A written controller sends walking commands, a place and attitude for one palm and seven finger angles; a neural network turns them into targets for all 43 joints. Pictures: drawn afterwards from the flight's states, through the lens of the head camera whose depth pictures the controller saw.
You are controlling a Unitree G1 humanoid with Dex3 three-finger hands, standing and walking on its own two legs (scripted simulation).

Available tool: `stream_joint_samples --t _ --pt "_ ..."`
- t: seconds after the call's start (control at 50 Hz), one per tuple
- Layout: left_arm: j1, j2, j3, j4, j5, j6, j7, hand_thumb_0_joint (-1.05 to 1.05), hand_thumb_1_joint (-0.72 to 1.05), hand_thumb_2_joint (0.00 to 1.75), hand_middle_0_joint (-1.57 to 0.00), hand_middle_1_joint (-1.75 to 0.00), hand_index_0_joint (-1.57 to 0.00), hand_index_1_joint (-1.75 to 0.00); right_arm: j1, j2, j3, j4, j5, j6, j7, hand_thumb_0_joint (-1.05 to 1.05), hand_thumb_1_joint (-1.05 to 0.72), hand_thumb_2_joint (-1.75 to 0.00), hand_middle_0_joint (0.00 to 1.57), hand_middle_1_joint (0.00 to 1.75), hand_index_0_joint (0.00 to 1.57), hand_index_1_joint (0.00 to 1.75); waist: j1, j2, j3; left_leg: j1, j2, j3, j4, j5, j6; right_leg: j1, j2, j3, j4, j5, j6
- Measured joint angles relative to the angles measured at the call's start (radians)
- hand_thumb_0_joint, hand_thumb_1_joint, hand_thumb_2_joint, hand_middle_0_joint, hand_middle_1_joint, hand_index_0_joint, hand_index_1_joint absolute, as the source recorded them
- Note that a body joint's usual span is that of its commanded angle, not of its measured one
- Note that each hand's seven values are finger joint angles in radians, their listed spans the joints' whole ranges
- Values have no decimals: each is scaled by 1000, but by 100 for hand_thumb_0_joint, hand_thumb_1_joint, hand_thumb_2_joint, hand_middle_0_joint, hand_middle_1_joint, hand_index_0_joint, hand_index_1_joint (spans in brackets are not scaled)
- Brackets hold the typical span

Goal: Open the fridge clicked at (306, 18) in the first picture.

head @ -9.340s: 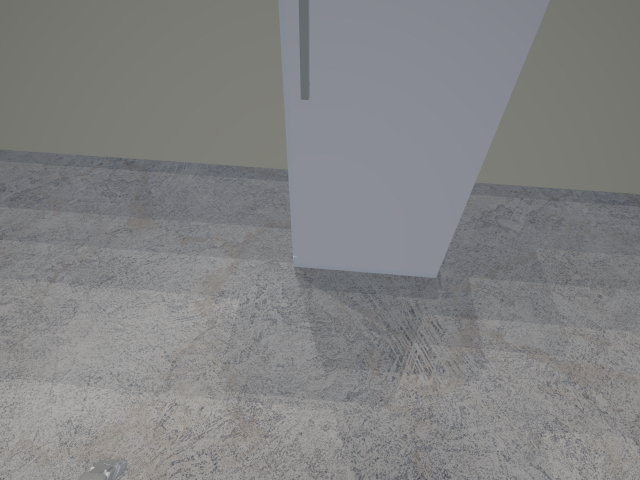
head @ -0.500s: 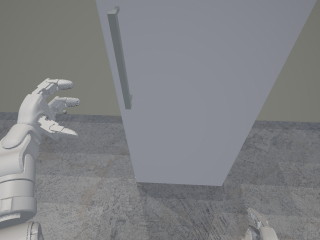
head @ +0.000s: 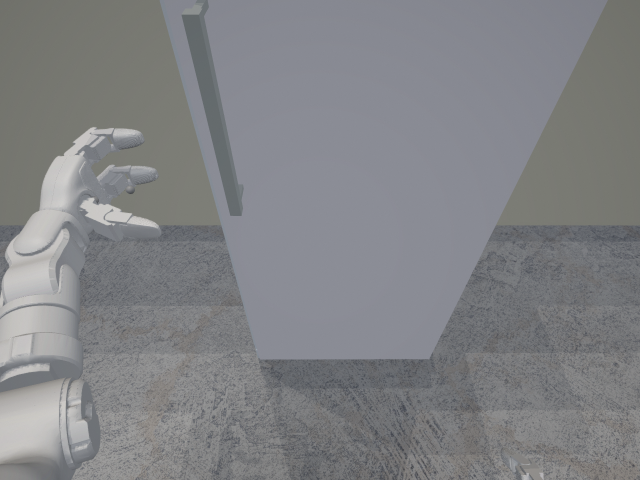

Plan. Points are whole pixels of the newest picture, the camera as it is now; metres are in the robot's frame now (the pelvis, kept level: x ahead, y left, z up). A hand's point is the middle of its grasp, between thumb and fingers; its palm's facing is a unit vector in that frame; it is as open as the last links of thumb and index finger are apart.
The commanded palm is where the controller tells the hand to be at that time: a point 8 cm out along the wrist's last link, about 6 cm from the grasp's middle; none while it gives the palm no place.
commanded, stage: move the hooked fingers beside the handle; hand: left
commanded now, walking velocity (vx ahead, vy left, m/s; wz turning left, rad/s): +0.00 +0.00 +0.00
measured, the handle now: (221, 124) +0.54 +0.16 +0.18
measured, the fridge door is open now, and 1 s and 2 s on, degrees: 0 0 0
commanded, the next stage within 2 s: feel for the door with the fingertips in 1.28 s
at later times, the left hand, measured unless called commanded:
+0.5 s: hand (163, 156) +0.48 +0.23 +0.16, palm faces +0.03 -1.00 +0.02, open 14.0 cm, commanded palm +0.46 +0.28 +0.16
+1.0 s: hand (160, 162) +0.48 +0.24 +0.15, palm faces +0.04 -1.00 +0.02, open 14.0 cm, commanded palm +0.46 +0.27 +0.16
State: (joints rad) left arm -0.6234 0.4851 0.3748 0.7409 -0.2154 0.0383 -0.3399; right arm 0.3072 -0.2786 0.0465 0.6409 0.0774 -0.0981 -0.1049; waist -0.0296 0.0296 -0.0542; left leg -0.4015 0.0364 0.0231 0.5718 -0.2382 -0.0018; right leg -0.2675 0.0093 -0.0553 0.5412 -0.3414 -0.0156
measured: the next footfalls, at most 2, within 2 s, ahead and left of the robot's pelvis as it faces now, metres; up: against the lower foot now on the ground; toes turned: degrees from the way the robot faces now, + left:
none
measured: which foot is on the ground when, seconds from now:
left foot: down 0.00-1.00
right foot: down 0.00-1.00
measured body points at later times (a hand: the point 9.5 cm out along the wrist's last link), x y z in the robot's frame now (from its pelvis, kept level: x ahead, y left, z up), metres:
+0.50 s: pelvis +0.00 +0.01 -0.01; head +0.05 +0.01 +0.44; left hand +0.47 +0.28 +0.16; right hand +0.03 -0.27 -0.12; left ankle +0.03 +0.12 -0.73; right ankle -0.04 -0.11 -0.73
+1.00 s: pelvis +0.01 +0.01 -0.01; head +0.06 +0.02 +0.44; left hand +0.47 +0.29 +0.15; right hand +0.06 -0.26 -0.12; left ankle +0.03 +0.12 -0.73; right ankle -0.04 -0.11 -0.73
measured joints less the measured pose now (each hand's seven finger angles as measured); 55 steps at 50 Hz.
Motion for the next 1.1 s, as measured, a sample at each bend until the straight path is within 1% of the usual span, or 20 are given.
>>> stream_joint_samples --t 0.16,0.36,0.48,0.56,0.64,0.7,0.74,0.8,0.86,0.96,1.06,1.1 --pt "-102 23 -10 132 17 -50 -3 -1 -50 30 -30 -120 -29 -120 31 -13 -13 17 -3 15 5 1 -91 -90 20 30 20 30 -17 -3 0 -42 1 -2 26 -9 3 -38 1 -1 19 -6 2" --pt "-213 51 5 274 50 -118 14 -1 -50 30 -30 -120 -29 -120 69 -13 -20 29 -16 35 19 1 -91 -90 20 30 20 30 -52 -6 -4 -93 5 7 52 -21 8 -90 2 9 39 -11 8" --pt "-269 63 10 339 68 -142 27 -1 -50 30 -30 -120 -29 -120 92 -8 -21 36 -24 51 26 1 -91 -90 20 30 20 30 -69 -6 -9 -118 7 10 66 -29 10 -114 3 13 47 -14 11" --pt "-309 82 26 394 86 -149 33 -1 -50 30 -30 -120 -30 -120 100 -6 -19 37 -30 60 31 1 -91 -90 20 30 20 30 -83 -8 -12 -142 9 13 77 -34 12 -138 5 16 56 -16 12" --pt "-297 99 53 399 92 -169 29 -1 -50 30 -30 -120 -30 -120 113 -6 -23 26 -34 72 36 1 -91 -90 20 30 20 30 -91 -7 -18 -155 14 23 83 -40 13 -155 8 27 60 -17 14" --pt "-278 112 73 394 92 -172 16 -1 -50 30 -30 -120 -30 -120 121 -6 -23 19 -33 85 37 1 -91 -90 20 30 20 30 -93 -11 -20 -158 17 28 86 -46 14 -159 10 33 62 -19 15" --pt "-251 112 73 360 91 -172 12 -1 -49 30 -30 -120 -29 -120 128 -5 -27 14 -31 90 38 1 -91 -90 20 30 20 30 -90 -10 -24 -157 18 30 87 -49 14 -158 11 34 59 -20 15" --pt "-216 95 60 301 71 -170 6 -1 -50 30 -30 -120 -29 -120 133 -5 -33 14 -27 94 39 1 -91 -90 20 30 20 30 -79 -8 -26 -150 18 27 90 -55 14 -146 12 33 53 -22 15" --pt "-207 77 44 278 54 -150 3 -1 -50 30 -30 -120 -29 -120 126 -5 -32 17 -23 97 40 1 -91 -90 20 30 20 30 -69 -9 -30 -144 15 22 92 -59 15 -135 10 27 50 -25 16" --pt "-214 50 13 265 59 -119 28 -1 -50 30 -30 -120 -29 -120 94 -4 -31 9 -24 89 40 1 -91 -90 20 30 20 30 -60 -7 -28 -144 9 11 97 -59 15 -129 5 16 54 -30 16" --pt "-239 24 -13 273 63 -128 55 -1 -50 30 -30 -120 -29 -120 58 0 -26 2 -25 76 41 1 -91 -90 20 30 20 30 -55 -5 -24 -148 5 3 102 -58 14 -131 2 8 63 -34 15" --pt "-257 17 -11 287 68 -131 62 -1 -50 30 -30 -120 -29 -120 47 2 -22 1 -28 74 42 1 -91 -90 20 30 20 30 -56 -6 -24 -150 4 2 103 -57 14 -134 1 6 67 -36 14"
